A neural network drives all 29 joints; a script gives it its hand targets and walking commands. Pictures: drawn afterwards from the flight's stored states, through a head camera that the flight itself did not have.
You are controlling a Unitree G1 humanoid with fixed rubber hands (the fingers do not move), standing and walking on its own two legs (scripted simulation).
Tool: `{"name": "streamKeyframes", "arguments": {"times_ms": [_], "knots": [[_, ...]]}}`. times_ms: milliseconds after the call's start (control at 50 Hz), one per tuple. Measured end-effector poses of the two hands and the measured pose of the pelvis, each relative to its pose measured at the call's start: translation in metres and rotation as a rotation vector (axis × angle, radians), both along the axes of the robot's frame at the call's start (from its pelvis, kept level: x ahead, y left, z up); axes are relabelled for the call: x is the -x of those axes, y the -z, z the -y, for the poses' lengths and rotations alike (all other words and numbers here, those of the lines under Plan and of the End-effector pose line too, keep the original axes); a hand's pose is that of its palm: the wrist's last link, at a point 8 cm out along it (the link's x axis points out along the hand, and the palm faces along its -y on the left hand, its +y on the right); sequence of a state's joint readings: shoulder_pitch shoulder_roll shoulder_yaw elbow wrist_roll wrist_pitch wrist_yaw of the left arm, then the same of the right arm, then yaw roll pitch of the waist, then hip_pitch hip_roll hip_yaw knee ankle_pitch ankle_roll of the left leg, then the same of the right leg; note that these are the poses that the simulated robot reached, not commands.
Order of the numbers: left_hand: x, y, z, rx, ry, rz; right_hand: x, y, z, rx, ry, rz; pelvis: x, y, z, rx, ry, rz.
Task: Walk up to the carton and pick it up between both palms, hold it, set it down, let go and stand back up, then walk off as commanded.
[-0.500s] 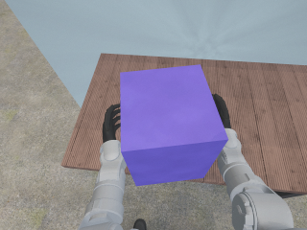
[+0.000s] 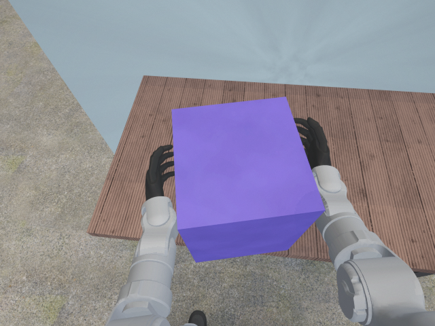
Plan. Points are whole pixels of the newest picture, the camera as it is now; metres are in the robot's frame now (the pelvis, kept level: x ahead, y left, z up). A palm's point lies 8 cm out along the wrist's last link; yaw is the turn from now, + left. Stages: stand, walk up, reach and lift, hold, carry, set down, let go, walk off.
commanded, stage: set down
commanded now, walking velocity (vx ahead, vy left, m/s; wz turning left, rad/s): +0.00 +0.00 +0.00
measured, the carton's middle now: (236, 187) +0.36 +0.02 -0.01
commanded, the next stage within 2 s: none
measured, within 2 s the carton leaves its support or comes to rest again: neither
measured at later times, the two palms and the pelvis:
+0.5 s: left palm (154, 195) +0.33 +0.17 +0.00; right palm (329, 173) +0.39 -0.15 +0.01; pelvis -0.01 +0.00 +0.00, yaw +0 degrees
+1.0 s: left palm (149, 230) +0.27 +0.18 -0.03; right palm (350, 217) +0.32 -0.19 -0.02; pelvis -0.02 +0.00 +0.00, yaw +0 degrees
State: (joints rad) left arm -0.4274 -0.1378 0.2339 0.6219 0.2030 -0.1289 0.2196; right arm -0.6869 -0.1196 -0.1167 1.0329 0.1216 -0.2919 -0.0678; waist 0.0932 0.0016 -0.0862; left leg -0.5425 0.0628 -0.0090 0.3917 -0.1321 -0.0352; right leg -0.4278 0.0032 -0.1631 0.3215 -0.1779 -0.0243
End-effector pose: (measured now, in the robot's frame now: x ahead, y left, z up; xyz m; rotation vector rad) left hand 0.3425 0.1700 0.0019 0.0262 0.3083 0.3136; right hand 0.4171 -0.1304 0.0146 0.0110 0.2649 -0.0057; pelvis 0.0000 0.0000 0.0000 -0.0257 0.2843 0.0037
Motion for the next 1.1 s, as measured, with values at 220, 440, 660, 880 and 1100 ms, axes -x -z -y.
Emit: {"name": "streamKeyframes", "arguments": {"times_ms": [220, 440, 660, 880, 1100], "knots": [[0.005, 0.001, -0.005, 0.004, 0.003, 0.006, 0.004, -0.001, 0.012, 0.010, 0.019, 0.006, 0.006, 0.001, 0.000, 0.002, 0.001, -0.001], [0.010, -0.002, -0.002, 0.006, 0.032, 0.016, 0.018, 0.002, 0.019, 0.018, 0.006, 0.020, 0.012, 0.002, 0.001, 0.002, 0.001, 0.008], [0.027, 0.006, -0.003, -0.004, 0.056, 0.006, 0.049, 0.021, 0.033, 0.015, 0.021, -0.015, 0.017, 0.002, 0.001, 0.002, 0.001, 0.018], [0.051, 0.024, -0.008, 0.002, 0.062, -0.021, 0.079, 0.033, 0.051, 0.013, 0.031, -0.036, 0.022, 0.002, 0.001, 0.002, 0.001, 0.027], [0.095, 0.046, -0.011, 0.010, 0.069, -0.072, 0.127, 0.053, 0.074, 0.033, 0.055, -0.075, 0.027, 0.003, 0.001, 0.002, 0.001, 0.038]]}}
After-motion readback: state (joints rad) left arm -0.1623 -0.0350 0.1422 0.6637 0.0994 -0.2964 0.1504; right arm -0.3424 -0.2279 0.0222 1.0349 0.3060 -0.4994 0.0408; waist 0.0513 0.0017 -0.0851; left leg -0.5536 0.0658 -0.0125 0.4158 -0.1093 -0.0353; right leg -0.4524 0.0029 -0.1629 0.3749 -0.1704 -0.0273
